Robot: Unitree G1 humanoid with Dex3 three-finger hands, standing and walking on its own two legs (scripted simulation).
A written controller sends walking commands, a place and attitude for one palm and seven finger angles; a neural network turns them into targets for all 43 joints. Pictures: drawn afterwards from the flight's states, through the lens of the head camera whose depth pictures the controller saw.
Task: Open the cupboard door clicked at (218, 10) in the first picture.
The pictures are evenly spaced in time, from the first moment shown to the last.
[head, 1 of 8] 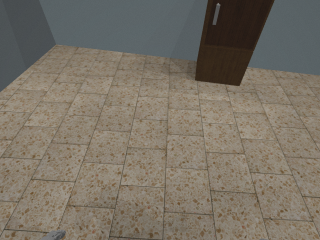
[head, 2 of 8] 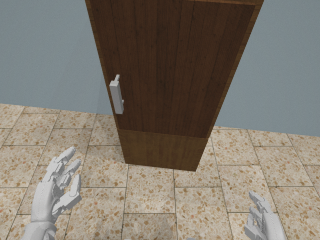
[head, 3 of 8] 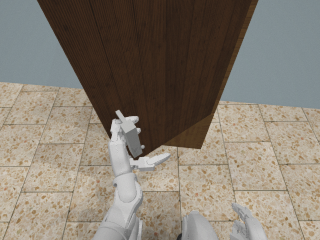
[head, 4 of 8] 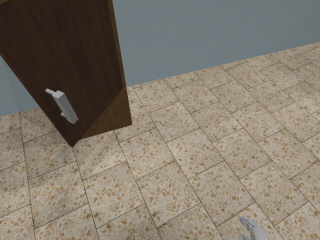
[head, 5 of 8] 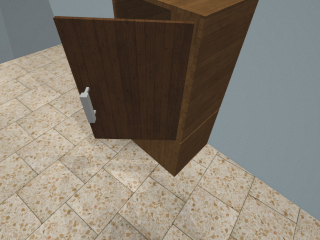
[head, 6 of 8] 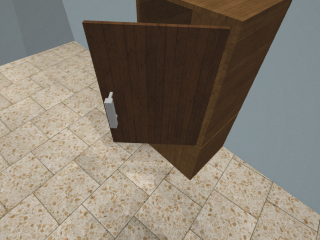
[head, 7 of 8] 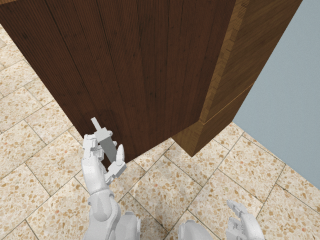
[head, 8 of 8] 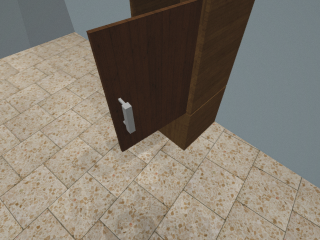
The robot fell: no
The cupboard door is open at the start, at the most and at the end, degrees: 0 83 83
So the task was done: yes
